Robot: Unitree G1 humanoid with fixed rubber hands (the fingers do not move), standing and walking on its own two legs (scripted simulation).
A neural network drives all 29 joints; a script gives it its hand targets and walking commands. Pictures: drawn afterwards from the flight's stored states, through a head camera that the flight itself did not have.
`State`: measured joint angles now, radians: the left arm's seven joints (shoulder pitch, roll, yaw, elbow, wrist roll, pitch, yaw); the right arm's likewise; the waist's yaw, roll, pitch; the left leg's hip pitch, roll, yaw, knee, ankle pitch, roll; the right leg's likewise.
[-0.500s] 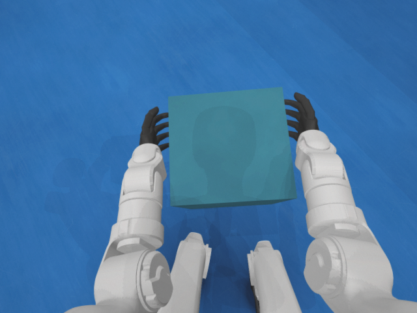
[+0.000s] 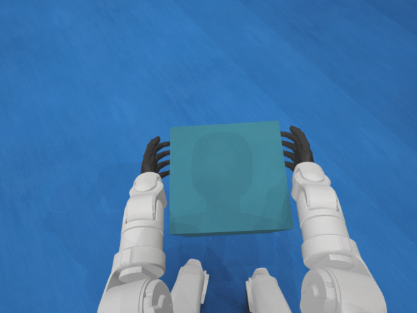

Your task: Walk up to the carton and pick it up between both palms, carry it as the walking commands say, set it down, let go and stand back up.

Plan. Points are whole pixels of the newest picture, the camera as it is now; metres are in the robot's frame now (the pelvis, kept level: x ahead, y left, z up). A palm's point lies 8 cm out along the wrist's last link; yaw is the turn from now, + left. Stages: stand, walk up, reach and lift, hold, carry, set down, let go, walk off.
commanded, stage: reach and lift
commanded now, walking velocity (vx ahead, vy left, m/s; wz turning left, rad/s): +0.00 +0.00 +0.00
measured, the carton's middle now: (226, 187) +0.39 +0.02 -0.13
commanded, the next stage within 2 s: none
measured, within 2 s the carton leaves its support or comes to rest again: neither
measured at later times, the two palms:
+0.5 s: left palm (139, 172) +0.35 +0.17 +0.03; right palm (315, 163) +0.39 -0.12 +0.03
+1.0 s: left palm (123, 165) +0.34 +0.17 +0.10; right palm (336, 159) +0.37 -0.12 +0.10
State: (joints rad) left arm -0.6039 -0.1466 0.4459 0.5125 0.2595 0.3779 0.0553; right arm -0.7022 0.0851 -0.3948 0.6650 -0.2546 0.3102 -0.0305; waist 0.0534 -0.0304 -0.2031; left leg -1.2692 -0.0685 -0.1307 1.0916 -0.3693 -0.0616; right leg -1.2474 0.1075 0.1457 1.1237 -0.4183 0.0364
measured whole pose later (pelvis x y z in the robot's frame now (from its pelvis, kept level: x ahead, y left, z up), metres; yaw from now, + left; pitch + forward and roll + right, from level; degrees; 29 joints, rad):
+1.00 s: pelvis +0.03 +0.00 +0.10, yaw +0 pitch +8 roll +0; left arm -0.37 -0.18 0.36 0.42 0.32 0.51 0.02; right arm -0.42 0.16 -0.34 0.52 -0.31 0.45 -0.02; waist 0.07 -0.01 -0.07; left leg -0.43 -0.03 -0.13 0.47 -0.18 -0.04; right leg -0.42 0.06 0.17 0.51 -0.22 0.01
